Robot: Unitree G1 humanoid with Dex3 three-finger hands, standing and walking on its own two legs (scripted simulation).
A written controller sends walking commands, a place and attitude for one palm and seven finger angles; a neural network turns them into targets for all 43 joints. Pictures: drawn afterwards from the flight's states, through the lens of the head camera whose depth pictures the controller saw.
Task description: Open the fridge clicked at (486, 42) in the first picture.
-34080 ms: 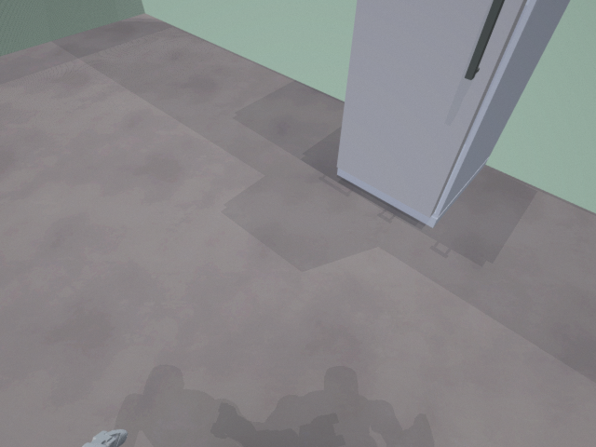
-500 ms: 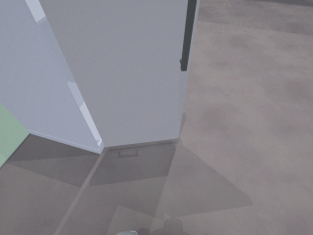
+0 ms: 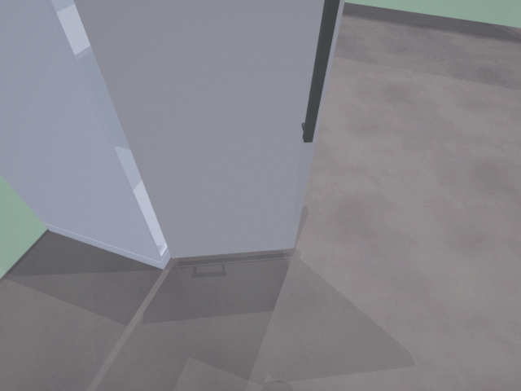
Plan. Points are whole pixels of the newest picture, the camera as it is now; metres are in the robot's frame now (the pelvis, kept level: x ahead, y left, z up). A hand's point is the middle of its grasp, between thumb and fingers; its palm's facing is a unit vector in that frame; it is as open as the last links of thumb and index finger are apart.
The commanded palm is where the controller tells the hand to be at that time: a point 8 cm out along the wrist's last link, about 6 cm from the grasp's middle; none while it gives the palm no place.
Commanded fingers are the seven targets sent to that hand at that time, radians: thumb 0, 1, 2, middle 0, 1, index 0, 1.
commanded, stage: let the arm hang, fingers relaxed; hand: right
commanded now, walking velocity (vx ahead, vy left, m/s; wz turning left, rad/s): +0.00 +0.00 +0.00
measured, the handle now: (316, 68) +0.73 -0.07 +0.13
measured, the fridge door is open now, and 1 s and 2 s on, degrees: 65 65 65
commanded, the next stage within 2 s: look to check the result in 0.20 s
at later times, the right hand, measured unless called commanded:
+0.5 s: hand out of the picture +0.02 -0.17 -0.18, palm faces +0.00 +0.98 -0.20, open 7.3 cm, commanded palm none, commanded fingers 0.00 -0.90 -0.90 0.20 0.30 0.20 0.30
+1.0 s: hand out of the picture +0.03 -0.17 -0.18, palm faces -0.01 +0.98 -0.20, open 7.3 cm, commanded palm none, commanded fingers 0.00 -0.90 -0.90 0.20 0.30 0.20 0.30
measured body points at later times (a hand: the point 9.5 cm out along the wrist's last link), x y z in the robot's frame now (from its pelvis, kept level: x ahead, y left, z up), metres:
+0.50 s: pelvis +0.01 +0.00 +0.00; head +0.03 +0.01 +0.45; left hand -0.01 +0.22 -0.16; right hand +0.02 -0.22 -0.16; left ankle +0.02 +0.11 -0.74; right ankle -0.03 -0.09 -0.74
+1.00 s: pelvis +0.00 +0.00 +0.00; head +0.02 +0.01 +0.45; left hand +0.00 +0.23 -0.16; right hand +0.03 -0.22 -0.16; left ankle +0.02 +0.11 -0.74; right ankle -0.03 -0.09 -0.74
